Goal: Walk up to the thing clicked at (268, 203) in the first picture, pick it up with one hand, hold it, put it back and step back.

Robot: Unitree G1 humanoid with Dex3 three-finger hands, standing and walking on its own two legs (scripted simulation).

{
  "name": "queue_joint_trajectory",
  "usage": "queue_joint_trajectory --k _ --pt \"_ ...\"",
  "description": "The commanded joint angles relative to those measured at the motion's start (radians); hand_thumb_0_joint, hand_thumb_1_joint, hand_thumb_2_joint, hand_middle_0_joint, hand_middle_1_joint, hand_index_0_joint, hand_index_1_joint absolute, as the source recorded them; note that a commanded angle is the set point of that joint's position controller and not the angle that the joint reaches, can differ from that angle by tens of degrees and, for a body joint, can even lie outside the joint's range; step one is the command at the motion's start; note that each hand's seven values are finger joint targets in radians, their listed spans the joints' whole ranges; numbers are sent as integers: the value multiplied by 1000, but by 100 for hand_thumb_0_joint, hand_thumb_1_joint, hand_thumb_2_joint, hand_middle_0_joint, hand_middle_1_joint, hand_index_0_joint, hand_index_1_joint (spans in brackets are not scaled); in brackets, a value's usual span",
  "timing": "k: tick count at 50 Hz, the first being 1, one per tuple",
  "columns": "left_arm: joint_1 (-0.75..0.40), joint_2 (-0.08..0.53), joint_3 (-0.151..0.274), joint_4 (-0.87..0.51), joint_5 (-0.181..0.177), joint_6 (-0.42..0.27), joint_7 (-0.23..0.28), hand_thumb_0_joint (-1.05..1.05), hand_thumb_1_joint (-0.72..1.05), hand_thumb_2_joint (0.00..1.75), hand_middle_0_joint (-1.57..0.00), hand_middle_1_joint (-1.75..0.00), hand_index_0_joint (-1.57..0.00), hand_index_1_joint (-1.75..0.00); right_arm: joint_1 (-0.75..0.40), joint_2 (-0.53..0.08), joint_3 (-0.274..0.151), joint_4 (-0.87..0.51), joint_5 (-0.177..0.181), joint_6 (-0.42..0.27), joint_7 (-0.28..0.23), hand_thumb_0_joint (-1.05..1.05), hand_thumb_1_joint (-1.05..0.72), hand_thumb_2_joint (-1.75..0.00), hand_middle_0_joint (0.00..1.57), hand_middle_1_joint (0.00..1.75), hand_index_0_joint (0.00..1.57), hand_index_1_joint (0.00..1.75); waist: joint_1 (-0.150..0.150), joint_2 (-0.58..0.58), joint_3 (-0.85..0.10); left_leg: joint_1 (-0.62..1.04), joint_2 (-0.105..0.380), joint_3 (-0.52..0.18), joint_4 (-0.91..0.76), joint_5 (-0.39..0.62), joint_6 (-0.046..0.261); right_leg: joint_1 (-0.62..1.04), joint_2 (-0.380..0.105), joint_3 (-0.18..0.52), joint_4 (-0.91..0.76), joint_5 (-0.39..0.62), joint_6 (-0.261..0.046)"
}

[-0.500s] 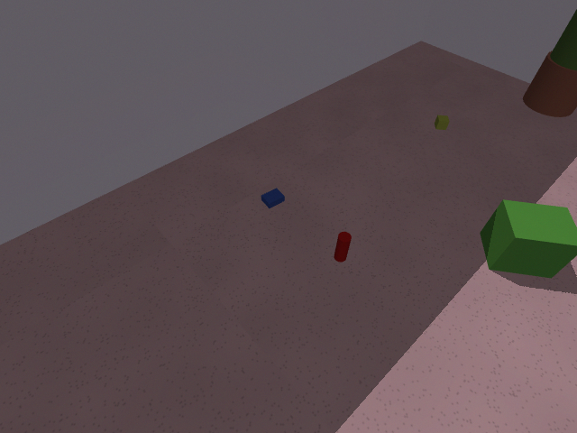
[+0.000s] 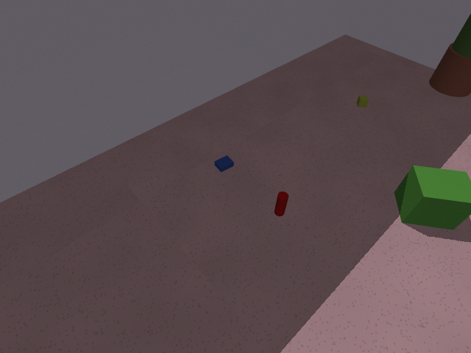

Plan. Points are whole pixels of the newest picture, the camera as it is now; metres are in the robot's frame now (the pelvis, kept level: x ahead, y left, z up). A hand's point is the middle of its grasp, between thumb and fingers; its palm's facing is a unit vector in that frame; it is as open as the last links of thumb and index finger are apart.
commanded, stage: stand
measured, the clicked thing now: (224, 163) +1.25 +0.05 -0.77
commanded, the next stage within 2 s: walk up in 0.62 s
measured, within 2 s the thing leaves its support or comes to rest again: neither
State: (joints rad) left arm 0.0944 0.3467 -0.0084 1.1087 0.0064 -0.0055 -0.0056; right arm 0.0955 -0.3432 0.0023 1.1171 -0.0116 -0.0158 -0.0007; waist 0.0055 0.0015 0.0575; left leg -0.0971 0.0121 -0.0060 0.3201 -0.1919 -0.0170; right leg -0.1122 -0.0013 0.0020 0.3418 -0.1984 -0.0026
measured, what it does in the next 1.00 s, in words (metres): lifts its left foot, turning left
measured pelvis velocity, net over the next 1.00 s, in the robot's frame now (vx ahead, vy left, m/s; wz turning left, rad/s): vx -0.02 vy -0.06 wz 0.38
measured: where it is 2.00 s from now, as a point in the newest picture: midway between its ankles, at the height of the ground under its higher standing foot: outside the picture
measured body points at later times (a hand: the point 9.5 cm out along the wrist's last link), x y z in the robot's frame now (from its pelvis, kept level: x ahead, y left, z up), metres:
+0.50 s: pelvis +0.00 +0.00 +0.00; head +0.01 +0.00 +0.45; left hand +0.08 +0.30 -0.13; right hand +0.08 -0.30 -0.13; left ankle -0.01 +0.13 -0.75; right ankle -0.01 -0.12 -0.75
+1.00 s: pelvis -0.02 -0.06 -0.01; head +0.03 -0.04 +0.44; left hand -0.02 +0.29 -0.12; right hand +0.17 -0.33 -0.12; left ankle -0.04 +0.09 -0.70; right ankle -0.01 -0.16 -0.75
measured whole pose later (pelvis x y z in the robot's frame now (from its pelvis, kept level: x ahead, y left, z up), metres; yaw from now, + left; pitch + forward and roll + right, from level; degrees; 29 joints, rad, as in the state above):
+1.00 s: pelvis -0.02 -0.06 -0.01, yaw +22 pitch -1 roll +2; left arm 0.10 0.39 0.08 0.86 0.04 0.04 -0.03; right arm 0.22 -0.41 -0.07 0.84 -0.04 0.05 0.04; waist 0.00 -0.03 0.13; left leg -0.47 -0.01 -0.01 0.90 -0.37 0.00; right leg -0.17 -0.05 -0.09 0.52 -0.33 -0.03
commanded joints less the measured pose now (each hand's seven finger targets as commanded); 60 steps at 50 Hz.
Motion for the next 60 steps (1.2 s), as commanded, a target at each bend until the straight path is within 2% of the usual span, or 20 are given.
queue_joint_trajectory --k 1,30,31,33,35,36,39,40,41,42,43,44,45,47,49,53,57,58,59,60 --pt "-37 208 44 -54 -1 -23 16 0 90 90 -20 -30 -20 -30 -29 -208 -39 -51 4 -14 -12 0 -90 -90 20 30 20 30 -4 5 -84 11 117 -78 -36 182 32 18 -123 88 -41 194 -27" --pt "-20 214 46 -51 0 -26 15 0 90 90 -20 -30 -20 -30 -14 -213 -40 -55 4 -15 -10 0 -90 -90 20 30 20 30 -6 5 -85 16 119 -80 -44 164 35 24 -124 91 -59 184 -26" --pt "-112 294 124 -125 1 -1 3 0 90 90 -20 -30 -20 -30 79 -283 -78 -109 12 0 -5 0 -90 -90 20 30 20 30 -4 -31 -4 -192 106 -220 17 392 80 80 -51 -45 133 96 -22" --pt "-115 254 127 -174 2 24 1 0 90 90 -20 -30 -20 -30 134 -316 -100 -122 11 4 -14 0 -90 -90 20 30 20 30 -22 47 5 -177 176 -353 -22 393 137 -6 0 -20 213 -94 -32" --pt "-56 194 124 -210 9 33 -8 0 90 90 -20 -30 -20 -30 104 -365 -136 -178 -5 7 -22 0 -90 -90 20 30 20 30 -14 205 -48 -77 297 -592 -69 414 256 -169 42 45 400 -336 -20" --pt "-23 191 126 -226 5 39 -15 0 90 90 -20 -30 -20 -30 58 -367 -149 -208 -15 6 -33 0 -90 -90 20 30 20 30 22 236 -75 -76 317 -626 -71 337 260 -172 -15 155 430 -350 -41" --pt "34 203 133 -248 -1 23 -17 0 90 90 -20 -30 -20 -30 -26 -273 -125 -276 -18 7 -36 0 -90 -90 20 30 20 30 92 135 -146 -139 136 -372 100 303 147 -36 -36 113 179 -191 -70" --pt "85 228 143 -244 4 19 -11 0 90 90 -20 -30 -20 -30 -40 -217 -107 -301 -9 6 -28 0 -90 -90 20 30 20 30 131 12 -189 -224 28 -240 215 211 99 98 -89 137 -11 -80 -68" --pt "107 302 164 -246 24 17 -3 0 90 90 -20 -30 -20 -30 -29 -173 -92 -333 -2 8 -19 0 -90 -90 20 30 20 30 143 -204 -190 -447 -100 -110 371 -5 47 268 -239 278 -29 132 -100" --pt "39 314 165 -284 34 20 -1 0 90 90 -20 -30 -20 -30 35 -186 -93 -339 -16 16 -20 0 -90 -90 20 30 20 30 96 -260 -188 -527 -76 -87 471 -277 33 272 -347 314 -1 265 -169" --pt "-66 277 151 -327 32 22 -1 0 90 90 -20 -30 -20 -30 145 -194 -100 -322 -27 27 -14 0 -90 -90 20 30 20 30 23 -212 -180 -519 -36 -99 555 -298 23 245 -353 239 19 331 -195" --pt "-141 288 157 -356 34 23 -4 0 90 90 -20 -30 -20 -30 177 -208 -110 -334 -32 36 -6 0 -90 -90 20 30 20 30 -10 -233 -183 -481 -15 -55 640 -318 27 132 -446 270 -26 297 -270" --pt "-149 304 161 -375 45 13 -5 0 90 90 -20 -30 -20 -30 139 -244 -120 -357 -29 44 4 0 -90 -90 20 30 20 30 -6 -236 -109 -427 36 -64 686 -310 23 -5 -473 283 -37 235 -291" --pt "-131 265 143 -370 40 4 -5 0 90 90 -20 -30 -20 -30 118 -265 -136 -356 -30 49 41 0 -90 -90 20 30 20 30 -13 -167 -9 -387 51 -62 638 -199 13 -75 -338 143 4 204 -228" --pt "-93 252 143 -358 34 3 0 0 90 90 -20 -30 -20 -30 168 -221 -118 -357 -28 46 59 0 -90 -90 20 30 20 30 -14 -171 -37 -430 21 2 585 -100 26 54 -261 0 72 317 -158" --pt "-8 289 151 -393 37 4 -22 0 90 90 -20 -30 -20 -30 119 -205 -119 -415 -21 46 70 0 -90 -90 20 30 20 30 39 -168 -28 -302 7 62 383 -129 37 14 -292 -45 101 226 -157" --pt "-18 296 143 -436 27 14 -32 0 90 90 -20 -30 -20 -30 237 -232 -149 -403 -28 33 48 0 -90 -90 20 30 20 30 -37 -81 -75 -67 -54 134 187 -100 67 -94 -300 -136 329 179 -100" --pt "43 245 132 -441 19 14 -32 0 90 90 -20 -30 -20 -30 286 -274 -165 -400 -36 26 37 0 -90 -90 20 30 20 30 -55 84 -125 65 -23 -12 102 -101 123 -194 -215 -195 582 85 -40" --pt "68 175 121 -469 15 14 -33 0 90 90 -20 -30 -20 -30 263 -373 -185 -437 -47 21 25 0 -90 -90 20 30 20 30 -25 344 -106 158 190 -411 50 123 215 -453 -38 -213 776 -388 32" --pt "11 214 125 -483 18 19 -30 0 90 90 -20 -30 -20 -30 274 -395 -189 -454 -34 18 19 0 -90 -90 20 30 20 30 -58 254 -142 134 310 -658 12 165 342 -492 -12 -54 812 -470 35"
